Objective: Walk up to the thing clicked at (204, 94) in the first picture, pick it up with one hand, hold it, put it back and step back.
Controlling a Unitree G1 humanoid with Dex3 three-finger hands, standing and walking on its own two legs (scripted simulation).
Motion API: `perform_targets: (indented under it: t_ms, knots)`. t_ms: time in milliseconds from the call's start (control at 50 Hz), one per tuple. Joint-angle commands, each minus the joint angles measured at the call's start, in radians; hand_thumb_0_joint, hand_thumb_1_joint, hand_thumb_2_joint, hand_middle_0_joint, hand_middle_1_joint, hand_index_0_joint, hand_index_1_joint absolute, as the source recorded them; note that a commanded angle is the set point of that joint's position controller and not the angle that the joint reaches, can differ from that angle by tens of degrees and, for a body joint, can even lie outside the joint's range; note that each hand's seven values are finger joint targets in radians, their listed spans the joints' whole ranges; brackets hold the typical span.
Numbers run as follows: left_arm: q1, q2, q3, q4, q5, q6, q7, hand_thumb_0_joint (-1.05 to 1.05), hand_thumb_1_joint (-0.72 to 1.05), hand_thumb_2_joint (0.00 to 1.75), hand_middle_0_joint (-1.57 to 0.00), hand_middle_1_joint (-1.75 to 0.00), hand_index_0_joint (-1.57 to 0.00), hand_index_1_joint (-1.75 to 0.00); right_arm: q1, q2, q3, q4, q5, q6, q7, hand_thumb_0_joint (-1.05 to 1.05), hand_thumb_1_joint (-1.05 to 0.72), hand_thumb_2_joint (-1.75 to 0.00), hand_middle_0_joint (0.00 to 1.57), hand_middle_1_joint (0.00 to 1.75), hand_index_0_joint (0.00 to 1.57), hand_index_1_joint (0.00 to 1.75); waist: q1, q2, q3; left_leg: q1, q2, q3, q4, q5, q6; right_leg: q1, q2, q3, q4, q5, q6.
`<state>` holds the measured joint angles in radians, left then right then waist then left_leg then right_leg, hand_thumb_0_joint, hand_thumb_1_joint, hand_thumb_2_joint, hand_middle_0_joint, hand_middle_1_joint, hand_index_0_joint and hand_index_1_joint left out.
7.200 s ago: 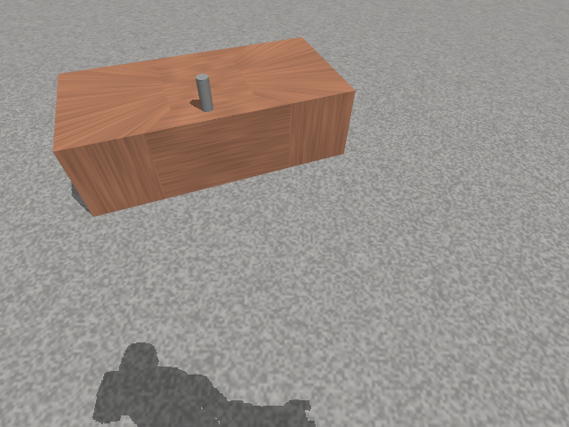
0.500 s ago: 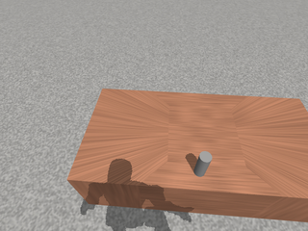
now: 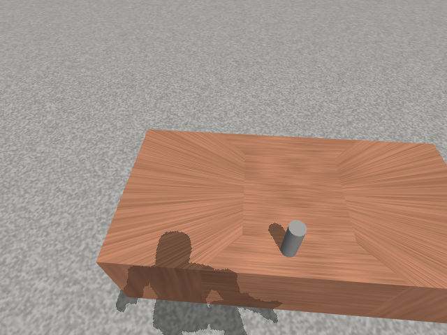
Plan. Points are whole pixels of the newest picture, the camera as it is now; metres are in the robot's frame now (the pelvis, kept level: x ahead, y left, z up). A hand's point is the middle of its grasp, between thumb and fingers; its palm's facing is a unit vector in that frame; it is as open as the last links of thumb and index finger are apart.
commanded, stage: stand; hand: right
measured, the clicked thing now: (292, 239) +0.45 -0.19 -0.32
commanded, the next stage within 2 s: go down in 0.80 s
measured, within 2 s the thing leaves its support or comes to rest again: neither
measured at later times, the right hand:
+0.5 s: hand out of the picture +0.08 -0.25 -0.16, palm faces -0.02 +0.94 -0.33, open 7.4 cm
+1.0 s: hand out of the picture +0.10 -0.25 -0.16, palm faces +0.06 +0.95 -0.32, open 8.0 cm
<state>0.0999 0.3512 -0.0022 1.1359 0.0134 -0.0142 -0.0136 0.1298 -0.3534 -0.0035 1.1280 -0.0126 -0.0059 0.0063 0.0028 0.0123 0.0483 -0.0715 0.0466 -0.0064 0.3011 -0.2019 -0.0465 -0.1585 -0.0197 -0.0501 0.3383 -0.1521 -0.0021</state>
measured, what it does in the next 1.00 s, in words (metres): stands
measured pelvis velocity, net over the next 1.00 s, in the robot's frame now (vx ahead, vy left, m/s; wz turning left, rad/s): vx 0.00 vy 0.00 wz -0.02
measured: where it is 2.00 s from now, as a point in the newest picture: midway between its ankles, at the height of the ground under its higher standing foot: outside the picture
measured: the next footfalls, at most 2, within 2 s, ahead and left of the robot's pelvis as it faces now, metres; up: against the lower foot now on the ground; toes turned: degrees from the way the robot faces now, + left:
none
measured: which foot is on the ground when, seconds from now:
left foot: down 0.00-1.00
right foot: down 0.00-1.00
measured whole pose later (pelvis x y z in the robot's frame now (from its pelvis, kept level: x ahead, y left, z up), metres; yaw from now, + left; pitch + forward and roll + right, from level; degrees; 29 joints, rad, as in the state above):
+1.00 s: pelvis +0.00 +0.00 +0.00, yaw -1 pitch +0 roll +0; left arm 0.16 0.33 0.01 0.96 -0.03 -0.03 0.01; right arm 0.07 -0.33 -0.06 1.06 0.01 -0.03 -0.01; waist 0.00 0.01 0.07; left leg -0.15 0.05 0.01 0.39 -0.24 -0.04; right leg -0.24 -0.02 -0.03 0.42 -0.18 0.00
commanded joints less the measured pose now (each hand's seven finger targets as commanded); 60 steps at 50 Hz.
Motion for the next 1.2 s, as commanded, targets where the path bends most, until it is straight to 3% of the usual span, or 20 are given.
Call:
perform_targets:
  t_ms: [0,80,160,320,460,540,860,880,900,920,960,1000,1040,1060,1080,1100,1160,1180]
  knots:
    - [-0.044,0.23,0.044,-0.064,-0.006,-0.017,0.018,0.0,0.9,0.9,-0.2,-0.3,-0.2,-0.3,-0.028,-0.21,-0.037,-0.056,-0.001,-0.018,-0.011,0.0,-0.9,-0.9,0.2,0.3,0.2,0.3,-0.001,-0.02,-0.07,-0.043,0.091,-0.056,-0.049,0.073,0.054,0.056,-0.121,0.118,-0.062,0.057,-0.023]
    - [-0.033,0.22,0.04,-0.061,-0.005,-0.02,0.018,0.0,0.9,0.9,-0.2,-0.3,-0.2,-0.3,-0.028,-0.212,-0.037,-0.059,0.0,-0.021,-0.011,0.0,-0.9,-0.9,0.2,0.3,0.2,0.3,0.0,-0.01,-0.094,-0.032,0.095,-0.056,-0.043,0.134,0.055,0.084,-0.121,0.108,-0.044,0.152,-0.024]
    - [-0.037,0.225,0.042,-0.059,-0.008,-0.019,0.018,0.0,0.9,0.9,-0.2,-0.3,-0.2,-0.3,-0.022,-0.207,-0.034,-0.057,0.0,-0.02,-0.012,0.0,-0.9,-0.9,0.2,0.3,0.2,0.3,-0.002,-0.019,-0.079,-0.035,0.095,-0.057,-0.048,0.129,0.05,0.071,-0.119,0.108,-0.044,0.133,-0.021]
    - [-0.032,0.222,0.041,-0.062,-0.006,-0.018,0.02,0.0,0.9,0.9,-0.2,-0.3,-0.2,-0.3,-0.026,-0.209,-0.033,-0.059,0.002,-0.022,-0.015,0.0,-0.9,-0.9,0.2,0.3,0.2,0.3,0.001,-0.008,-0.101,-0.012,0.102,-0.052,-0.045,0.193,0.049,0.095,-0.121,0.101,-0.028,0.213,-0.023]
    - [-0.031,0.217,0.041,-0.06,-0.005,-0.018,0.021,0.0,0.9,0.9,-0.2,-0.3,-0.2,-0.3,-0.031,-0.212,-0.036,-0.061,0.001,-0.019,-0.016,0.0,-0.9,-0.9,0.2,0.3,0.2,0.3,-0.001,-0.01,-0.084,-0.019,0.101,-0.05,-0.047,0.165,0.051,0.084,-0.121,0.103,-0.041,0.186,-0.02]
    - [-0.034,0.221,0.042,-0.058,-0.007,-0.016,0.02,0.0,0.9,0.9,-0.2,-0.3,-0.2,-0.3,-0.027,-0.205,-0.034,-0.059,0.001,-0.018,-0.014,0.0,-0.9,-0.9,0.2,0.3,0.2,0.3,-0.002,-0.018,-0.059,-0.029,0.096,-0.051,-0.058,0.118,0.049,0.063,-0.117,0.108,-0.053,0.116,-0.021]
    - [-0.033,0.218,0.041,-0.064,-0.007,-0.018,0.02,0.0,0.9,0.9,-0.2,-0.3,-0.2,-0.3,-0.032,-0.21,-0.035,-0.062,0.001,-0.02,-0.014,0.0,-0.9,-0.9,0.2,0.3,0.2,0.3,-0.001,-0.007,-0.091,-0.008,0.1,-0.05,-0.048,0.159,0.051,0.084,-0.123,0.11,-0.041,0.184,-0.027]
    - [-0.026,0.22,0.041,-0.063,-0.007,-0.018,0.019,0.0,0.88,0.93,-0.2,-0.29,-0.19,-0.31,-0.031,-0.21,-0.036,-0.061,0.001,-0.021,-0.014,0.0,-0.82,-0.82,0.12,0.22,0.12,0.22,0.001,-0.012,-0.09,-0.006,0.099,-0.05,-0.049,0.158,0.049,0.08,-0.12,0.108,-0.043,0.179,-0.025]
    - [-0.003,0.066,0.028,-0.342,-0.057,-0.062,0.034,0.0,0.96,0.95,-0.22,-0.32,-0.22,-0.33,-0.381,-0.059,-0.073,-0.412,0.052,-0.112,-0.025,0.0,-0.74,-0.74,0.04,0.14,0.04,0.14,0.096,-0.056,0.002,-0.232,-0.053,0.037,0.049,0.103,0.039,-0.041,0.004,0.001,0.026,0.035,-0.016]
    - [0.025,0.09,0.027,-0.308,-0.071,-0.056,0.044,0.0,0.94,0.94,-0.22,-0.32,-0.21,-0.32,-0.455,-0.089,-0.07,-0.311,0.039,-0.106,-0.026,0.0,-0.66,-0.66,0.04,0.06,0.04,0.06,0.06,-0.006,-0.019,-0.211,-0.058,0.047,0.051,0.067,0.04,-0.023,0.006,0.013,0.025,-0.007,-0.013]
    - [0.059,0.117,0.055,-0.317,-0.067,-0.04,0.046,0.0,0.95,0.94,-0.21,-0.31,-0.21,-0.32,-0.28,-0.149,-0.124,-0.145,0.017,-0.061,-0.015,0.0,-0.5,-0.5,0.04,0.05,0.04,0.05,0.037,0.009,-0.021,-0.253,-0.051,0.049,0.089,0.007,0.041,-0.073,0.015,0.011,0.072,-0.053,-0.014]
    - [0.115,0.137,0.073,-0.373,-0.067,-0.039,0.068,0.0,0.89,0.92,-0.21,-0.31,-0.21,-0.31,-0.325,-0.301,-0.217,-0.16,-0.013,-0.048,-0.01,0.0,-0.34,-0.34,0.04,0.05,0.04,0.05,0.029,-0.029,-0.213,-0.212,-0.043,0.044,0.122,0.063,0.046,-0.028,0.021,0.016,0.119,0.035,-0.003]
    - [0.171,0.114,0.088,-0.385,-0.046,-0.037,0.068,0.0,0.92,0.9,-0.2,-0.31,-0.21,-0.3,-0.216,-0.261,-0.224,-0.1,-0.064,-0.02,0.015,0.0,-0.24,-0.23,0.05,0.04,0.05,0.04,0.01,0.0,-0.284,-0.202,-0.048,0.037,0.155,0.125,0.048,-0.04,0.018,0.009,0.163,0.113,-0.002]
    - [0.159,0.103,0.086,-0.409,-0.042,-0.037,0.066,0.0,0.9,0.9,-0.21,-0.31,-0.21,-0.31,-0.135,-0.28,-0.255,-0.104,-0.083,-0.002,0.023,0.0,-0.21,-0.2,0.06,0.04,0.06,0.04,-0.028,-0.021,-0.288,-0.176,-0.046,0.042,0.16,0.129,0.05,-0.059,0.027,0.005,0.165,0.129,0.001]
    - [0.148,0.094,0.081,-0.443,-0.042,-0.04,0.068,0.0,0.9,0.9,-0.21,-0.31,-0.21,-0.31,-0.086,-0.274,-0.265,-0.132,-0.091,0.017,0.029,0.0,-0.17,-0.18,0.07,0.04,0.06,0.04,-0.047,-0.042,-0.321,-0.155,-0.048,0.048,0.165,0.146,0.054,-0.046,0.025,0.004,0.16,0.159,0.006]
    - [0.124,0.085,0.077,-0.476,-0.043,-0.042,0.072,0.0,0.91,0.9,-0.21,-0.31,-0.21,-0.3,-0.127,-0.276,-0.265,-0.191,-0.095,0.037,0.033,0.0,-0.11,-0.15,0.08,0.03,0.06,0.03,-0.056,-0.079,-0.328,-0.136,-0.047,0.05,0.16,0.139,0.056,-0.051,0.027,0.003,0.155,0.156,0.009]
    - [0.078,0.076,0.066,-0.523,-0.05,-0.051,0.076,0.0,0.9,0.9,-0.21,-0.31,-0.21,-0.31,-0.188,-0.207,-0.219,-0.276,-0.081,0.115,0.044,0.0,0.08,-0.09,0.08,0.03,0.07,0.03,-0.034,-0.095,-0.221,-0.194,-0.057,0.052,0.141,0.062,0.062,-0.107,0.013,0.008,0.137,0.071,0.004]
    - [0.058,0.074,0.061,-0.546,-0.057,-0.055,0.081,0.0,0.9,0.9,-0.21,-0.31,-0.21,-0.31,-0.177,-0.219,-0.231,-0.302,-0.072,0.139,0.049,0.0,0.16,-0.09,0.07,0.04,0.06,0.04,-0.032,-0.102,-0.187,-0.212,-0.06,0.052,0.133,0.02,0.063,-0.115,0.012,0.01,0.128,0.029,0.002]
